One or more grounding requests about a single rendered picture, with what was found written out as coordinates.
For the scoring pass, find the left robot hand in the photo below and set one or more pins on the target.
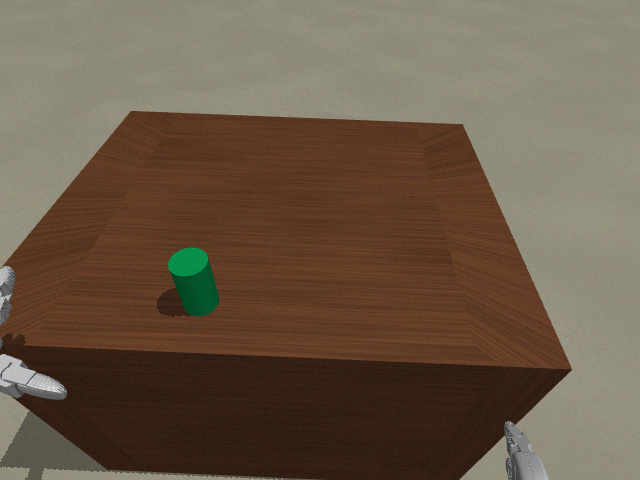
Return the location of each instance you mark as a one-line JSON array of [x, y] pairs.
[[15, 377]]

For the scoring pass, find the can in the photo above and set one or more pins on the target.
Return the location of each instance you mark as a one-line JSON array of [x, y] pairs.
[[192, 274]]

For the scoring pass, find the right robot hand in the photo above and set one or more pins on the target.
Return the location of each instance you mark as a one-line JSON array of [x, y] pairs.
[[522, 463]]

